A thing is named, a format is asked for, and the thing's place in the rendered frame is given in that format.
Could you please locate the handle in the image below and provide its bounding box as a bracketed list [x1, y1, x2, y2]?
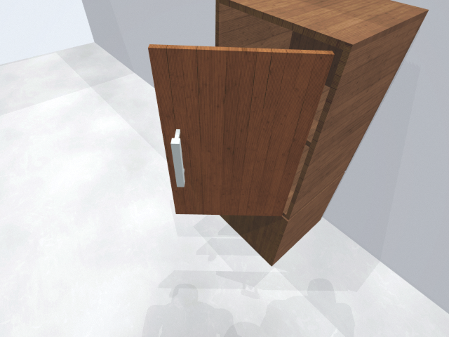
[171, 129, 185, 187]

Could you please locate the cupboard door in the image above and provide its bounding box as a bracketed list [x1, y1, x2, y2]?
[148, 44, 335, 216]

